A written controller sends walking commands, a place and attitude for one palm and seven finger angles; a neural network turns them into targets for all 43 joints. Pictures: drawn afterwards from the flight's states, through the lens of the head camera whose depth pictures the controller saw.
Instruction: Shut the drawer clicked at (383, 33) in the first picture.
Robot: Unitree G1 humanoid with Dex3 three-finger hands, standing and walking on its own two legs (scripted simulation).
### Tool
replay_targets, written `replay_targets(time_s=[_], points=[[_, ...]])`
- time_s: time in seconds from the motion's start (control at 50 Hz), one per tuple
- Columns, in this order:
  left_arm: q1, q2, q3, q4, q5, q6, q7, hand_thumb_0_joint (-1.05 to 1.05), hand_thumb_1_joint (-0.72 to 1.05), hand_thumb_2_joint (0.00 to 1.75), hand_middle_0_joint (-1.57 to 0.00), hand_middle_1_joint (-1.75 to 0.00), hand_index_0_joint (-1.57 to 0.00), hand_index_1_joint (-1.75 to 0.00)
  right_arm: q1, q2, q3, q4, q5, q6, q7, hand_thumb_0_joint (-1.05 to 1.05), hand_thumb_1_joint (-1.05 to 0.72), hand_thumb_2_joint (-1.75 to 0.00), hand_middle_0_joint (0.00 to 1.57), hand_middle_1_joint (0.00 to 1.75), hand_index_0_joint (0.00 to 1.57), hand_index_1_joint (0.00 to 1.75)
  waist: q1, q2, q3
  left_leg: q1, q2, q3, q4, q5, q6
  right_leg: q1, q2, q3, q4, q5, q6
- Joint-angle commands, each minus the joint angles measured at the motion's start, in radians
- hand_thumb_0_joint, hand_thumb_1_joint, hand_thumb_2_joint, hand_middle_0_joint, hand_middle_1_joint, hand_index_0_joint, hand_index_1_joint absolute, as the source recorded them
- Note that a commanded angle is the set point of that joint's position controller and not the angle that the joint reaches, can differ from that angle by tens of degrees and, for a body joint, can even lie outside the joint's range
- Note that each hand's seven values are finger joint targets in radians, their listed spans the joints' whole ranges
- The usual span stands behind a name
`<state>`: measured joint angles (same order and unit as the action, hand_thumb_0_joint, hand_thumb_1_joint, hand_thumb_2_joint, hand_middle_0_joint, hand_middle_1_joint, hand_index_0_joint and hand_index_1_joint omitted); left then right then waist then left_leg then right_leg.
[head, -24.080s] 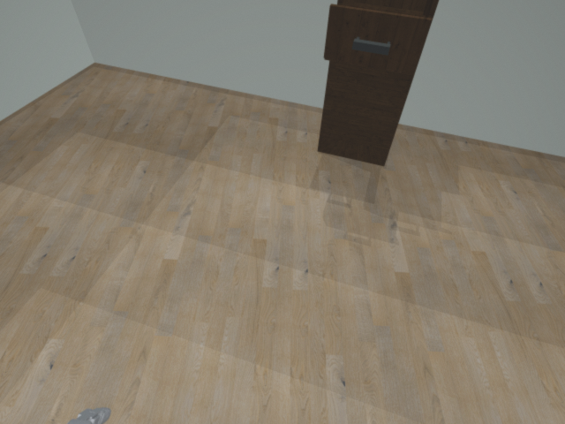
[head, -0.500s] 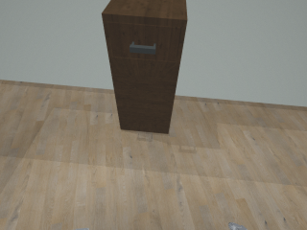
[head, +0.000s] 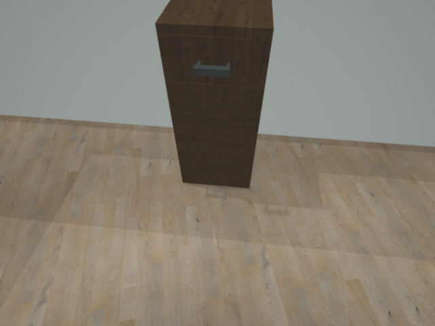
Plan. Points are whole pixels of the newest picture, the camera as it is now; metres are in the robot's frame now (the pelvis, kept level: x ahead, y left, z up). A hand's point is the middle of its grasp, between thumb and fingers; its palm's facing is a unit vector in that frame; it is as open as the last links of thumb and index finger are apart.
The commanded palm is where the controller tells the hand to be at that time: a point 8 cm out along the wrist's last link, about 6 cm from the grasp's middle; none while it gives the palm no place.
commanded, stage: let the arm hang, fingers relaxed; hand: left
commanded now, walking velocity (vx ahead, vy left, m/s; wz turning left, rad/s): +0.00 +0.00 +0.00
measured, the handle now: (212, 67) +0.93 +0.08 -0.01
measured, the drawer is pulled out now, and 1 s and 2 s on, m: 0.00 0.00 0.00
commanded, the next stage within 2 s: look to check the result in 0.36 s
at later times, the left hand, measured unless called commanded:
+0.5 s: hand out of the picture -0.01 +0.15 -0.18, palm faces +0.06 -0.98 -0.18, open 7.3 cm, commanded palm none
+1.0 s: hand out of the picture +0.01 +0.15 -0.17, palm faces +0.05 -0.98 -0.19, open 7.3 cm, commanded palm none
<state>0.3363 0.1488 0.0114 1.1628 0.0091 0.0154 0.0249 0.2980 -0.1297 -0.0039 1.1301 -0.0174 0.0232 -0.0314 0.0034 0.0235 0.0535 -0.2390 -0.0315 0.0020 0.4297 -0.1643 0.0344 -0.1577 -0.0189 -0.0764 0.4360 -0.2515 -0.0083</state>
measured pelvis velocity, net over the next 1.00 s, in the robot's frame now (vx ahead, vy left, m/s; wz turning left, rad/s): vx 0.02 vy -0.03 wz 0.00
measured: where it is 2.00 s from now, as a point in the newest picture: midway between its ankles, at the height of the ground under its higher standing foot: outside the picture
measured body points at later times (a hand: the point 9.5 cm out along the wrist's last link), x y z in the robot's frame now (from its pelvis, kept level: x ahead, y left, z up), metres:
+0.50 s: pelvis +0.00 -0.01 +0.00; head +0.02 -0.02 +0.45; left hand -0.01 +0.20 -0.16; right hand -0.03 -0.22 -0.17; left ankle +0.04 +0.10 -0.74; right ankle -0.01 -0.11 -0.74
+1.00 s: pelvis +0.02 -0.03 +0.00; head +0.03 -0.03 +0.45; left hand +0.01 +0.20 -0.16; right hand +0.01 -0.24 -0.16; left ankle +0.04 +0.10 -0.74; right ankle -0.01 -0.11 -0.74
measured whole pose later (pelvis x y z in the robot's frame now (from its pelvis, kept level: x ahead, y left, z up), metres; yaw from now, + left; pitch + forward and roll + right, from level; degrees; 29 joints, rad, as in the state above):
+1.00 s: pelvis +0.02 -0.03 +0.00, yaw +0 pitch -2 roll +0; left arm 0.27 0.14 0.03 1.15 0.01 -0.01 0.03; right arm 0.26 -0.14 -0.02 1.14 -0.02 0.01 -0.04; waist 0.00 0.02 0.06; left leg -0.21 0.00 -0.01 0.43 -0.19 0.00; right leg -0.12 0.02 -0.09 0.42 -0.27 -0.04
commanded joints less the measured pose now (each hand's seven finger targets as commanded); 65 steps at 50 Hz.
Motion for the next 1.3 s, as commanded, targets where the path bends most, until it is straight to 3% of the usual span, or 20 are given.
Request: replay_targets(time_s=[0.0,0.18,0.44,0.56,0.62,0.8,0.92,1.28], points=[[0.065,0.093,0.012,-0.024,-0.001,-0.016,0.013,0.0,0.9,0.9,-0.2,-0.3,-0.2,-0.3,0.078,-0.084,-0.018,-0.019,0.001,-0.015,-0.008,0.0,-0.9,-0.9,0.2,0.3,0.2,0.3,-0.003,-0.004,0.063,-0.007,0.105,-0.106,-0.099,-0.067,0.015,-0.088,-0.079,0.079,-0.11,-0.087,-0.049],[0.059,0.066,0.022,-0.033,0.0,-0.017,0.015,0.0,0.9,0.9,-0.2,-0.3,-0.2,-0.3,0.095,-0.053,-0.022,-0.015,-0.003,-0.017,-0.009,0.0,-0.9,-0.9,0.2,0.3,0.2,0.3,-0.005,0.003,0.078,-0.039,0.1,-0.106,-0.1,-0.101,0.012,-0.099,-0.074,0.086,-0.102,-0.1,-0.051],[0.045,0.062,0.027,-0.039,-0.002,-0.026,0.018,0.0,0.9,0.9,-0.2,-0.3,-0.2,-0.3,0.1,-0.049,-0.024,-0.012,0.0,-0.026,-0.014,0.0,-0.9,-0.9,0.2,0.3,0.2,0.3,-0.008,0.0,0.03,0.015,0.109,-0.086,-0.058,0.057,0.009,-0.057,-0.086,0.083,-0.097,0.008,-0.052],[0.034,0.069,0.026,-0.034,-0.002,-0.026,0.017,0.0,0.9,0.9,-0.2,-0.3,-0.2,-0.3,0.087,-0.06,-0.024,-0.012,0.0,-0.021,-0.014,0.0,-0.9,-0.9,0.2,0.3,0.2,0.3,-0.011,-0.008,0.061,0.017,0.109,-0.081,-0.057,0.033,0.005,-0.079,-0.087,0.089,-0.116,-0.022,-0.053],[0.037,0.078,0.026,-0.034,-0.002,-0.029,0.017,0.0,0.9,0.9,-0.2,-0.3,-0.2,-0.3,0.077,-0.066,-0.025,-0.012,0.002,-0.024,-0.015,0.0,-0.9,-0.9,0.2,0.3,0.2,0.3,-0.01,-0.017,0.036,0.035,0.111,-0.078,-0.046,0.07,0.006,-0.06,-0.092,0.091,-0.118,0.014,-0.055],[0.016,0.096,0.027,-0.037,-0.002,-0.031,0.016,0.0,0.9,0.9,-0.2,-0.3,-0.2,-0.3,0.051,-0.09,-0.027,-0.013,0.002,-0.022,-0.014,0.0,-0.9,-0.9,0.2,0.3,0.2,0.3,-0.009,-0.02,0.043,0.039,0.113,-0.078,-0.045,0.07,0.001,-0.059,-0.09,0.094,-0.131,0.009,-0.055],[0.003,0.105,0.029,-0.037,-0.003,-0.034,0.015,0.0,0.9,0.9,-0.2,-0.3,-0.2,-0.3,0.033,-0.099,-0.026,-0.013,0.002,-0.028,-0.016,0.0,-0.9,-0.9,0.2,0.3,0.2,0.3,-0.008,-0.01,0.016,0.06,0.121,-0.076,-0.046,0.125,0.0,-0.024,-0.094,0.088,-0.118,0.107,-0.052],[-0.044,0.14,0.033,-0.049,-0.004,-0.036,0.012,0.0,0.9,0.9,-0.2,-0.3,-0.2,-0.3,0.001,-0.136,-0.028,-0.015,0.0,-0.027,-0.014,0.0,-0.9,-0.9,0.2,0.3,0.2,0.3,-0.008,-0.016,0.02,0.07,0.123,-0.073,-0.059,0.109,-0.007,-0.006,-0.098,0.095,-0.145,0.106,-0.052]])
